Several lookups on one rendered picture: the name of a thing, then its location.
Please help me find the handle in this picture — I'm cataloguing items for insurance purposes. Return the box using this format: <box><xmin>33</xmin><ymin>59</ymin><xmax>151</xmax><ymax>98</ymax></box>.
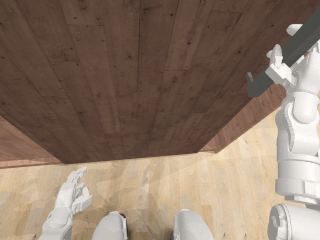
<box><xmin>245</xmin><ymin>6</ymin><xmax>320</xmax><ymax>98</ymax></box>

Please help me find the robot left hand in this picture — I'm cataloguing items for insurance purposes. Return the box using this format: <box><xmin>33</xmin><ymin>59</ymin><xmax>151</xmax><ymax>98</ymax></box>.
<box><xmin>54</xmin><ymin>167</ymin><xmax>92</xmax><ymax>215</ymax></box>

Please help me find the wardrobe door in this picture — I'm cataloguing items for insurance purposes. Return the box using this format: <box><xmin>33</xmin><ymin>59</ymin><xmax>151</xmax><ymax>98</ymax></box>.
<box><xmin>0</xmin><ymin>116</ymin><xmax>54</xmax><ymax>162</ymax></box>
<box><xmin>0</xmin><ymin>0</ymin><xmax>320</xmax><ymax>165</ymax></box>

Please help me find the robot right hand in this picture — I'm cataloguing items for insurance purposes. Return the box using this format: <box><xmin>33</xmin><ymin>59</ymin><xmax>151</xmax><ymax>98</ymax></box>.
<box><xmin>265</xmin><ymin>24</ymin><xmax>320</xmax><ymax>96</ymax></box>

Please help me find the left robot forearm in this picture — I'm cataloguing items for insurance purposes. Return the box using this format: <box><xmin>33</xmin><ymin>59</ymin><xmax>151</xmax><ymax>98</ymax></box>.
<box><xmin>38</xmin><ymin>207</ymin><xmax>73</xmax><ymax>240</ymax></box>

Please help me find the robot left shin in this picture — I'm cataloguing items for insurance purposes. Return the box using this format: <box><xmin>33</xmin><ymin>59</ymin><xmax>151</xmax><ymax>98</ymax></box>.
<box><xmin>108</xmin><ymin>211</ymin><xmax>121</xmax><ymax>216</ymax></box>

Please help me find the right robot forearm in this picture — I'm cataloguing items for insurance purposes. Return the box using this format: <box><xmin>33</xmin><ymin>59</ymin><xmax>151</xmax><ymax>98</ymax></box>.
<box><xmin>275</xmin><ymin>91</ymin><xmax>320</xmax><ymax>211</ymax></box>

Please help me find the left robot thigh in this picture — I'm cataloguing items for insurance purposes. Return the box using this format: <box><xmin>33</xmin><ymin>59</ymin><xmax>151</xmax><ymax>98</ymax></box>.
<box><xmin>91</xmin><ymin>214</ymin><xmax>127</xmax><ymax>240</ymax></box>

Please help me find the right robot upper arm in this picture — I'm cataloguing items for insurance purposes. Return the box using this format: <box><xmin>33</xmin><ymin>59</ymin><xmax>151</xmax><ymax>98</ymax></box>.
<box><xmin>267</xmin><ymin>203</ymin><xmax>320</xmax><ymax>240</ymax></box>

